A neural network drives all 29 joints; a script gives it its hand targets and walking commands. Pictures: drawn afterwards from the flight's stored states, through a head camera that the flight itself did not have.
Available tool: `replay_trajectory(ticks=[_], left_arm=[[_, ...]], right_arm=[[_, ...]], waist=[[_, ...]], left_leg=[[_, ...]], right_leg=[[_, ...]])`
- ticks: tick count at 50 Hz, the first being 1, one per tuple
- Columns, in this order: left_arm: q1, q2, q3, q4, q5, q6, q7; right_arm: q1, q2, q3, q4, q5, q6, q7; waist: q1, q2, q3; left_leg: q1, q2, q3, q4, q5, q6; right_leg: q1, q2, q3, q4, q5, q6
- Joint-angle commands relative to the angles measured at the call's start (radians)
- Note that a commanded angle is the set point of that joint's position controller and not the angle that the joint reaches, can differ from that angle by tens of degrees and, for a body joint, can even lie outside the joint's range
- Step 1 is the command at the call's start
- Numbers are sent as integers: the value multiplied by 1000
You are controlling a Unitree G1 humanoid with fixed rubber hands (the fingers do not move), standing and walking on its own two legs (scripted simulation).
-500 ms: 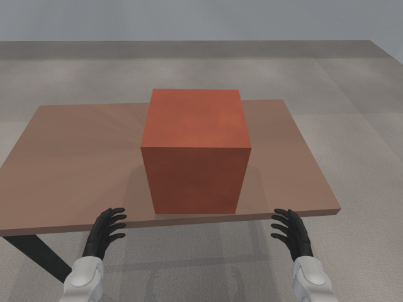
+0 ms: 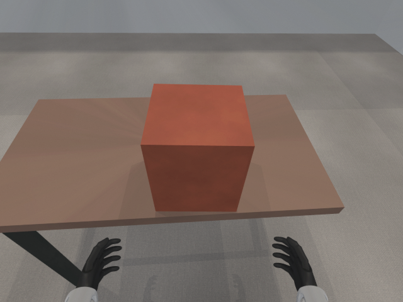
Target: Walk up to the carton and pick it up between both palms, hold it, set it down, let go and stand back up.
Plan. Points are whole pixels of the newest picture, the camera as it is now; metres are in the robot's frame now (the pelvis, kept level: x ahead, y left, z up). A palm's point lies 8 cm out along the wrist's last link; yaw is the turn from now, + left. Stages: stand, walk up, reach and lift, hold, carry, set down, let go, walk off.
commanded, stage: set down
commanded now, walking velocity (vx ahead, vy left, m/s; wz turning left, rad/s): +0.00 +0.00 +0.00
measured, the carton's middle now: (197, 150) +0.45 +0.01 +0.03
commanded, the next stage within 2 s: let go in 0.50 s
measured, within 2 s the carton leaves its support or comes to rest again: neither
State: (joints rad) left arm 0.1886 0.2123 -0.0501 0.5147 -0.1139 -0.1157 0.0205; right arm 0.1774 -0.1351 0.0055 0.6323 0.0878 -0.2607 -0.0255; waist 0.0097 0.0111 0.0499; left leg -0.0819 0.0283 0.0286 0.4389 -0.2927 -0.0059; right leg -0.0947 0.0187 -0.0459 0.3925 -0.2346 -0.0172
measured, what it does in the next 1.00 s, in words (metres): stands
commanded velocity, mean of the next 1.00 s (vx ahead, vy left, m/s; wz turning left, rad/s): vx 0.00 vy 0.00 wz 0.00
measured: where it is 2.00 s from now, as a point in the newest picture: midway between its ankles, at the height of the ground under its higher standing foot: outside the picture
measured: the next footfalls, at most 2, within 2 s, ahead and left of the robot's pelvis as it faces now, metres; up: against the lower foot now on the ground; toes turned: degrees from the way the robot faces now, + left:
none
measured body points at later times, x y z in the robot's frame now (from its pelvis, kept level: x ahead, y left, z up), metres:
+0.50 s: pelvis -0.02 +0.01 +0.00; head -0.02 +0.02 +0.45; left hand +0.15 +0.22 -0.09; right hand +0.14 -0.21 -0.09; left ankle -0.03 +0.12 -0.74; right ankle -0.01 -0.11 -0.74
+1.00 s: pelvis -0.02 -0.01 +0.00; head -0.02 -0.01 +0.45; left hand +0.15 +0.21 -0.09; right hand +0.13 -0.24 -0.10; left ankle -0.03 +0.11 -0.74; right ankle -0.01 -0.11 -0.74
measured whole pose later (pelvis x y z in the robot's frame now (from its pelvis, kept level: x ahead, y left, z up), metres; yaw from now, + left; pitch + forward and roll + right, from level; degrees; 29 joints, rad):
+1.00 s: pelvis -0.02 -0.01 +0.00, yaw -2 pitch -4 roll +0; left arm 0.20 0.21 -0.03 0.52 -0.03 0.15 0.04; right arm 0.18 -0.14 -0.07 0.74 -0.05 -0.19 0.03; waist 0.01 -0.01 0.08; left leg -0.11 0.04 0.05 0.43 -0.26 -0.02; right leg -0.15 0.03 -0.02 0.43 -0.22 -0.03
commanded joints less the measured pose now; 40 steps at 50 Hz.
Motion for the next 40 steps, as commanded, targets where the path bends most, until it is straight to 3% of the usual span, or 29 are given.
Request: replay_trajectory(ticks=[1,19,40], left_arm=[[-115,103,48,-176,22,-10,4],[-98,80,47,-175,87,138,49],[-107,115,57,-166,84,223,33]], right_arm=[[-125,-117,-44,-135,-19,-50,3],[-116,-134,-100,-23,-95,-3,55],[-99,-127,-111,-36,-140,24,59]], waist=[[-2,-5,-108],[3,39,-76],[4,-17,-74]], left_leg=[[-67,-23,-6,-57,353,-48],[-52,4,18,-74,285,-49],[-85,-4,52,-102,129,-9]], right_leg=[[127,-14,69,-35,332,-16],[46,1,37,-28,182,-33],[-2,-17,43,-42,103,-11]])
